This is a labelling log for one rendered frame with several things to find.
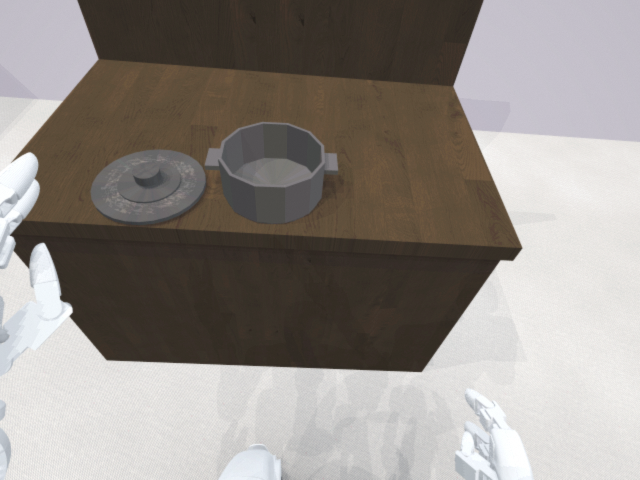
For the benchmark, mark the table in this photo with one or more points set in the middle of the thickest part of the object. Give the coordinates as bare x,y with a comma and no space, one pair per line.
373,278

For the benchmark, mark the pot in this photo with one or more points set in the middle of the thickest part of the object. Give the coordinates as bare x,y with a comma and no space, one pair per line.
272,172

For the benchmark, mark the robot right hand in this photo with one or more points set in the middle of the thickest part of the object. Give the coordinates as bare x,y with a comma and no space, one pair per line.
502,455

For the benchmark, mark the robot left hand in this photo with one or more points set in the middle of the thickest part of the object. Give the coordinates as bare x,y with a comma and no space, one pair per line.
33,324

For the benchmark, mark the lid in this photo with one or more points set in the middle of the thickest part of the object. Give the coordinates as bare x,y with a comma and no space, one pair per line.
118,197

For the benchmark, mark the knob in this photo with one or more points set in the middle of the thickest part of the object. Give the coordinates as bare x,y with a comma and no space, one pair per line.
146,174

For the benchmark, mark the left robot shin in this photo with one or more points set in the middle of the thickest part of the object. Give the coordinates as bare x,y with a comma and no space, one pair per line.
258,446

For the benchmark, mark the left robot thigh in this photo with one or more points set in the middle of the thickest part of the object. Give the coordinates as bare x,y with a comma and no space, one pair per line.
254,464

